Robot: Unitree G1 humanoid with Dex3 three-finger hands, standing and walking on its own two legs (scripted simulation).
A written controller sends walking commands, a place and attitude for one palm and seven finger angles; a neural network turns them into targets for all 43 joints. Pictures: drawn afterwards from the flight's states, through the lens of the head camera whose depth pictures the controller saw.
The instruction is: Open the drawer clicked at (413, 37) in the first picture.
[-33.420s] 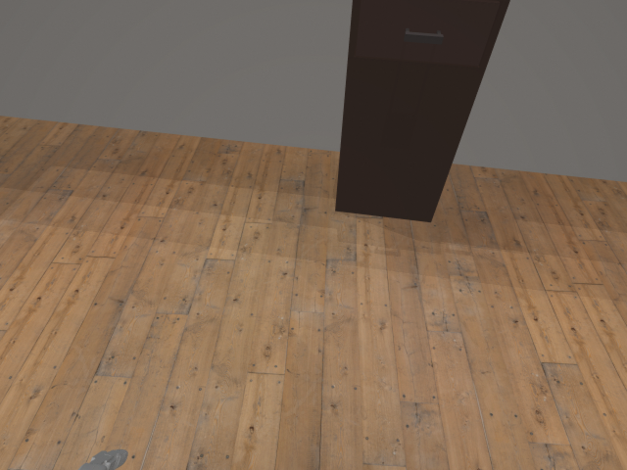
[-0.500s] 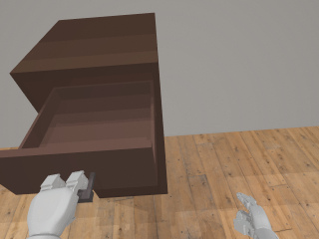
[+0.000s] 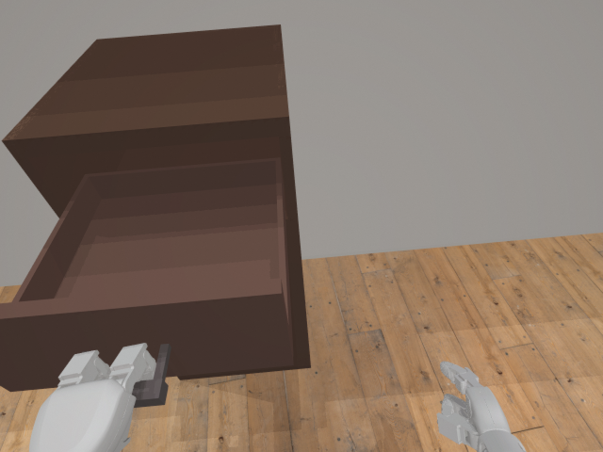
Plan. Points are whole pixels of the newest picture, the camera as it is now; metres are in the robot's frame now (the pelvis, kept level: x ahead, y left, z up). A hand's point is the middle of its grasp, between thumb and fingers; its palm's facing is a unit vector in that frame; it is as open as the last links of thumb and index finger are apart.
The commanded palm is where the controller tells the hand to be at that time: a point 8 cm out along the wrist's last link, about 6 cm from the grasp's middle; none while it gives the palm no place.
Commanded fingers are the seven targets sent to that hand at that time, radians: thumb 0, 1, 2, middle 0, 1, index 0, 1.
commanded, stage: open the thumb to release the handle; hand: left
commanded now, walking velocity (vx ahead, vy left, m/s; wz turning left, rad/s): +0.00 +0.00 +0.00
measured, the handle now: (119, 376) +0.18 +0.24 +0.06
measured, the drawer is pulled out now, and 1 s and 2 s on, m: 0.30 0.29 0.29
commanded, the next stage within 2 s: lift the hand off the handle in 0.58 s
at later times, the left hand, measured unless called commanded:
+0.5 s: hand (119, 420) +0.14 +0.23 +0.05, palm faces +0.04 -0.12 -0.99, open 10.6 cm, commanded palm +0.11 +0.24 +0.10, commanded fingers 0.00 -0.50 0.30 -0.30 -1.20 -0.30 -1.20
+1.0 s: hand (122, 413) +0.15 +0.23 +0.04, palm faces +0.05 -0.12 -0.99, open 13.9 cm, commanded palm +0.12 +0.24 +0.10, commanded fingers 0.00 -0.50 0.30 -0.30 -1.20 -0.30 -1.20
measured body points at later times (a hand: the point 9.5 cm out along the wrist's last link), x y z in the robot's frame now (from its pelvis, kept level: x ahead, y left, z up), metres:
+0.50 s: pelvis -0.01 -0.01 +0.00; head -0.02 -0.04 +0.45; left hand +0.13 +0.23 +0.10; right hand +0.22 -0.19 -0.09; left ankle +0.02 +0.14 -0.71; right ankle -0.04 -0.11 -0.71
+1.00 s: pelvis -0.02 -0.01 +0.01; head -0.02 -0.04 +0.45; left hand +0.14 +0.23 +0.10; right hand +0.21 -0.20 -0.09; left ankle +0.02 +0.14 -0.71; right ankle -0.04 -0.11 -0.71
